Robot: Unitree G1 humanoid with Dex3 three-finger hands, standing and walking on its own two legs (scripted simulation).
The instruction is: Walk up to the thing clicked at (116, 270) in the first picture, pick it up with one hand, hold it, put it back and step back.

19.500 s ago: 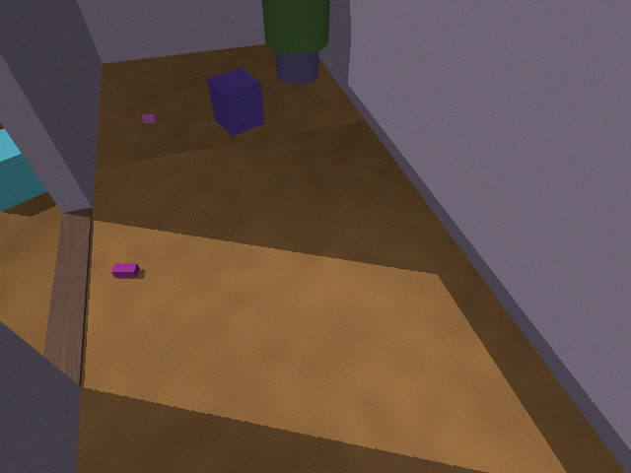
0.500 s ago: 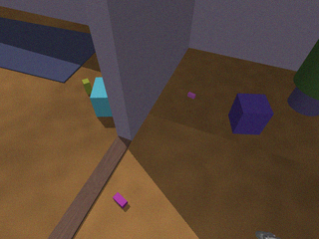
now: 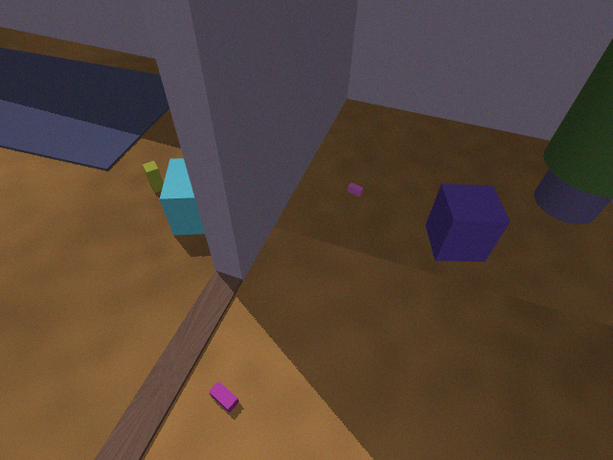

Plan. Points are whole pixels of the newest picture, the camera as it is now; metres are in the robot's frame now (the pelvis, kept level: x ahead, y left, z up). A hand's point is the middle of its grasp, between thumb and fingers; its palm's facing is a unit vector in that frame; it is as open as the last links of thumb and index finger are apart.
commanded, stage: walk up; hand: left
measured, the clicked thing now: (224, 396) +0.44 +0.25 -0.76
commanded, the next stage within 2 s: stand in 0.32 s
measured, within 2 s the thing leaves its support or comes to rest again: neither
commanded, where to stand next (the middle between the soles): +0.06 -0.01 m, yaw +0 degrees
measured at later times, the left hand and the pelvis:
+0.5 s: hand out of the picture +0.08 +0.25 -0.16, palm faces -0.01 -0.94 -0.34, open 7.4 cm; pelvis +0.01 +0.00 +0.00, yaw +1 degrees
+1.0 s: hand out of the picture +0.09 +0.25 -0.16, palm faces -0.01 -0.94 -0.34, open 7.4 cm; pelvis +0.02 -0.01 +0.00, yaw +1 degrees
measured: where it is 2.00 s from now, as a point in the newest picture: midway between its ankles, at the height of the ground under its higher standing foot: outside the picture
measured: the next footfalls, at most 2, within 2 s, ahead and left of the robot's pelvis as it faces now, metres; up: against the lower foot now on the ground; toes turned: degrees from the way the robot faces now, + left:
none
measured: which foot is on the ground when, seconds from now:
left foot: down 0.00-1.00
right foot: down 0.00-1.00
